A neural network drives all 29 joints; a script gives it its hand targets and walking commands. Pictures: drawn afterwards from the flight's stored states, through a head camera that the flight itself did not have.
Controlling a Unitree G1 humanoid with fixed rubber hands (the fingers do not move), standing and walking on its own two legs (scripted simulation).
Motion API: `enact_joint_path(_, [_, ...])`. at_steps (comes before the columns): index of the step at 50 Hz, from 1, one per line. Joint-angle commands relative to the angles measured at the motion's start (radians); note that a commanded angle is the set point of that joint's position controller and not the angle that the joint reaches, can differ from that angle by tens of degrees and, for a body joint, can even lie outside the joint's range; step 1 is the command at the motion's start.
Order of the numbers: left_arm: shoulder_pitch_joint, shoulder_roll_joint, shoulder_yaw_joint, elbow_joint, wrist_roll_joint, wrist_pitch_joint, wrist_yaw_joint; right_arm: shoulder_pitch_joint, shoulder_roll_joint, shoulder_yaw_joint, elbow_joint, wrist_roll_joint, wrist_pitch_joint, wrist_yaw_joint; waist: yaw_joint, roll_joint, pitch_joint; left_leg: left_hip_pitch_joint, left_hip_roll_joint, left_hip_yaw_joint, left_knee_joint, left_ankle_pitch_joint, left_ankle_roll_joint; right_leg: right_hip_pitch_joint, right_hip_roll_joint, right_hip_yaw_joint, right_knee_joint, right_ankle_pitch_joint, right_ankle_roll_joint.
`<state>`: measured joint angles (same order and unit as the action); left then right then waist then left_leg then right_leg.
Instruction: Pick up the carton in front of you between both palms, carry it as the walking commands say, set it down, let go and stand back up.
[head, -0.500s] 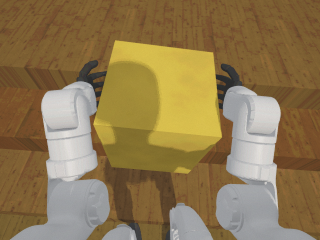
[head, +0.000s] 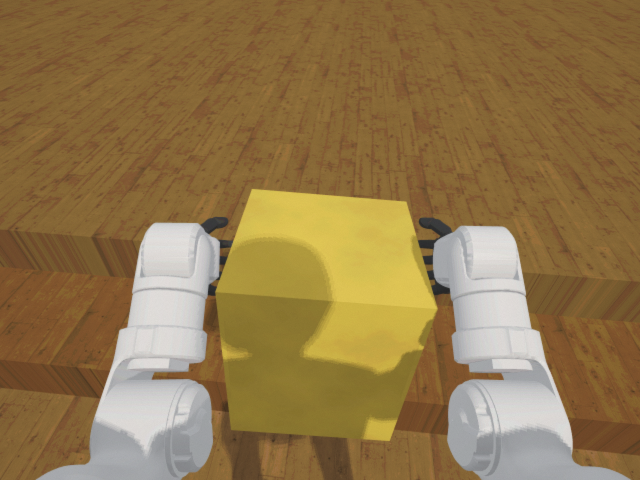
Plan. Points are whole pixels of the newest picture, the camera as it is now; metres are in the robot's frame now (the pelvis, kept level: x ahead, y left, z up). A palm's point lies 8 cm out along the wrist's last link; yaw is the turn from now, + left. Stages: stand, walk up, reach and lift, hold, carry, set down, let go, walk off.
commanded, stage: carry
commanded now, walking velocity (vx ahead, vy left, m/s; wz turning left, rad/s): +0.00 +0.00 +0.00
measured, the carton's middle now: (320, 313) +0.33 -0.01 +0.06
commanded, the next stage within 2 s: none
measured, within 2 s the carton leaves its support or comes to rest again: neither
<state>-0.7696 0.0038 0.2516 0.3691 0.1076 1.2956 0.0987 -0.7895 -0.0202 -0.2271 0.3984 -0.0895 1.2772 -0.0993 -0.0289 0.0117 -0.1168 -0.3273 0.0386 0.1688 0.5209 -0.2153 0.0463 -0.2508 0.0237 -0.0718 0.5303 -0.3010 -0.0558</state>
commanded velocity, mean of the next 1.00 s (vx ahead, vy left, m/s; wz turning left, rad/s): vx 0.00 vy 0.00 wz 0.00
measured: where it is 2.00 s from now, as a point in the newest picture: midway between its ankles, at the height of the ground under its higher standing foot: outside the picture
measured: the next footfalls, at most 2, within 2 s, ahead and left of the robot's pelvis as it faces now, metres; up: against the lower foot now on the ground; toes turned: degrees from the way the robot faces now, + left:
none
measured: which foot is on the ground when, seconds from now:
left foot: down 0.00-1.00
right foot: down 0.00-1.00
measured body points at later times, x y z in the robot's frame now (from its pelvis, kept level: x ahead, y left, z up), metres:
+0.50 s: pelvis -0.02 +0.01 +0.00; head -0.04 +0.02 +0.45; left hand +0.34 +0.16 +0.13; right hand +0.34 -0.14 +0.13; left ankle +0.04 +0.09 -0.73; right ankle -0.01 -0.09 -0.73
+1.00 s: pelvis -0.03 +0.02 +0.00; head -0.05 +0.03 +0.45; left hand +0.32 +0.17 +0.12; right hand +0.32 -0.13 +0.12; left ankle +0.04 +0.09 -0.73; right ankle -0.01 -0.09 -0.73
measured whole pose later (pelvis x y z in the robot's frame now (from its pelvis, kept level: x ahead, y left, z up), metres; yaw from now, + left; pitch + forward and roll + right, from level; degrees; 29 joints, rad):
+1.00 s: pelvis -0.03 +0.02 +0.00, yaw +0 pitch +1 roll +0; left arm -0.68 0.01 0.18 0.24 0.07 1.25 0.11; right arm -0.67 0.00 -0.20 0.23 -0.07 1.23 -0.11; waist 0.00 -0.01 -0.08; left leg -0.36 0.02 0.19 0.50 -0.16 0.09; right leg -0.31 0.00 -0.06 0.54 -0.25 -0.03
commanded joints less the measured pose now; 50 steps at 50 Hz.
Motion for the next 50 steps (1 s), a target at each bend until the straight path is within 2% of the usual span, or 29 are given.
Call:
enact_joint_path(1, [-0.8, -1.146, -0.478, -0.21, -0.432, -0.068, -0.208, -0.793, 1.246, 0.493, -0.208, 0.481, -0.052, 0.226, 0.019, -0.016, -0.331, 0.163, 0.127, -0.162, -0.053, 0.131, 0.061, 0.06, -0.169, 0.147, -0.071, 0.306, -0.079])
enact_joint_path(6, [-0.758, -1.139, -0.581, -0.339, -0.473, -0.071, -0.184, -0.719, 1.204, 0.572, -0.337, 0.494, -0.055, 0.196, 0.018, -0.016, -0.41, 0.221, 0.13, -0.157, -0.042, 0.181, 0.067, 0.084, -0.158, 0.146, -0.062, 0.303, -0.078])
enact_joint_path(13, [-0.666, -1.126, -0.621, -0.306, -0.47, -0.067, -0.205, -0.606, 1.14, 0.582, -0.314, 0.445, -0.051, 0.203, 0.02, 0.001, -0.39, 0.232, 0.142, -0.158, -0.043, 0.255, 0.074, 0.061, -0.157, 0.148, -0.055, 0.292, -0.081])
enact_joint_path(22, [-0.65, -1.122, -0.598, -0.242, -0.456, -0.085, -0.216, -0.602, 1.129, 0.561, -0.256, 0.434, -0.063, 0.218, 0.023, -0.001, -0.312, 0.191, 0.14, -0.171, -0.077, 0.167, 0.079, 0.013, -0.152, 0.149, -0.074, 0.187, -0.083])
enact_joint_path(33, [-0.66, -1.119, -0.585, -0.252, -0.456, -0.093, -0.207, -0.615, 1.143, 0.558, -0.253, 0.45, -0.07, 0.217, 0.025, -0.003, -0.3, 0.159, 0.139, -0.179, -0.11, 0.057, 0.075, 0.002, -0.144, 0.146, -0.074, 0.122, -0.08])
enact_joint_path(50, [-0.66, -1.126, -0.601, -0.271, -0.464, -0.091, -0.206, -0.605, 1.139, 0.568, -0.277, 0.449, -0.067, 0.217, 0.021, -0.001, -0.324, 0.159, 0.136, -0.183, -0.124, 0.033, 0.076, -0.014, -0.138, 0.139, -0.06, 0.105, -0.075])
